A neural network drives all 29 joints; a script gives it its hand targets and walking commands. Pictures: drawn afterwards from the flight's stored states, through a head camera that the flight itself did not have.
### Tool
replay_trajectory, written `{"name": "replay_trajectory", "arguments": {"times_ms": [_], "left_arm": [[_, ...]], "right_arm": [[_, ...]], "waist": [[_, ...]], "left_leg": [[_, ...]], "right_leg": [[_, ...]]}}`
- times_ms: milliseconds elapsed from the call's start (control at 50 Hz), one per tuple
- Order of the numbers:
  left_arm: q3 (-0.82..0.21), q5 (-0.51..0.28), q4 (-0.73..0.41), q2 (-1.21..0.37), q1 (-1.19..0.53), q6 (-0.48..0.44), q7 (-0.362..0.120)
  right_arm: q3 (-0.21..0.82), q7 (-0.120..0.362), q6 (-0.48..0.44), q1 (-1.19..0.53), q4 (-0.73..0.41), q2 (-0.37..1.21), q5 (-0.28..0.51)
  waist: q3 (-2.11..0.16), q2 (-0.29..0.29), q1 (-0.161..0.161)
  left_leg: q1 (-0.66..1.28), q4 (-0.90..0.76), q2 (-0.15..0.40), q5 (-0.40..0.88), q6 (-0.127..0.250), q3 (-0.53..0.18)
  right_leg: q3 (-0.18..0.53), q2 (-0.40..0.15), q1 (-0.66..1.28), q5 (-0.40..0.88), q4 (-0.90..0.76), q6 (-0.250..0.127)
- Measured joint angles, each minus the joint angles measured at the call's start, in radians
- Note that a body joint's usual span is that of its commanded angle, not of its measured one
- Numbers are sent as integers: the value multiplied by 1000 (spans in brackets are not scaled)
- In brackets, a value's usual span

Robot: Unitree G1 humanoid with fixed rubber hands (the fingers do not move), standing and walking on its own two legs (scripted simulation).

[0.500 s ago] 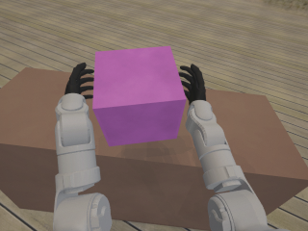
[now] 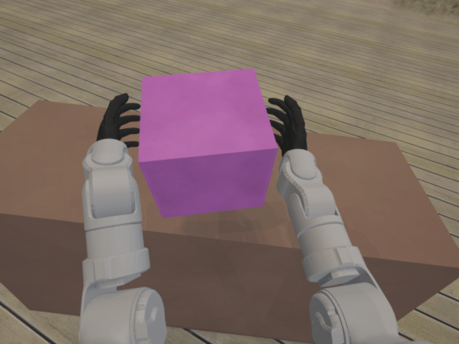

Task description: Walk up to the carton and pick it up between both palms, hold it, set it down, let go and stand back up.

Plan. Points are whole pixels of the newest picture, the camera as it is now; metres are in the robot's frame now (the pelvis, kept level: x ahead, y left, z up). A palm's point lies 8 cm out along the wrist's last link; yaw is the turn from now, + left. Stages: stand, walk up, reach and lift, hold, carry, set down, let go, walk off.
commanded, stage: hold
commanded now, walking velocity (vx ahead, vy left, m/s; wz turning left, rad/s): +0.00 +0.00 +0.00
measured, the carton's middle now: (206, 145) +0.42 +0.00 +0.15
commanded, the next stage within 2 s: set down in 0.12 s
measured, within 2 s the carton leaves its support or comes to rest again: neither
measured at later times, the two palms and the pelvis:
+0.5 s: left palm (117, 153) +0.38 +0.15 +0.17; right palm (288, 140) +0.38 -0.13 +0.20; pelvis +0.01 +0.00 +0.00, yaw +0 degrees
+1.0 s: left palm (127, 163) +0.40 +0.14 +0.13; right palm (282, 151) +0.40 -0.14 +0.15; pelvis +0.04 +0.00 +0.00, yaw +1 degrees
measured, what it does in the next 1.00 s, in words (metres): stands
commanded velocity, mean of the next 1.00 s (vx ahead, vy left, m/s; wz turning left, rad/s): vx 0.00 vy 0.00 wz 0.00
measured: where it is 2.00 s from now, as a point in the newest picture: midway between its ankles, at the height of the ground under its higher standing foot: outside the picture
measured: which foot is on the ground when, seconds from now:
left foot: down 0.00-1.00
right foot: down 0.00-1.00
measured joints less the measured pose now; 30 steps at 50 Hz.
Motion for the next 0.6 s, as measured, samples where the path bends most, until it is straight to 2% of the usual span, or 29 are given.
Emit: {"name": "replay_trajectory", "arguments": {"times_ms": [280,500,600], "left_arm": [[-5,-1,13,-5,0,-31,4],[1,-5,136,-42,55,-223,1],[-30,-34,165,-34,112,-292,34]], "right_arm": [[-18,2,-26,2,-1,4,-21],[-132,69,-245,35,51,39,-172],[-114,61,-326,79,88,36,-167]], "waist": [[-6,3,7],[-24,15,47],[-15,18,47]], "left_leg": [[-7,5,0,-3,1,1],[-11,-17,-10,-5,4,6],[-19,-9,-8,-20,2,1]], "right_leg": [[-1,0,-6,-2,3,0],[-3,-11,-22,-20,10,5],[-10,-9,-16,-25,-7,7]]}}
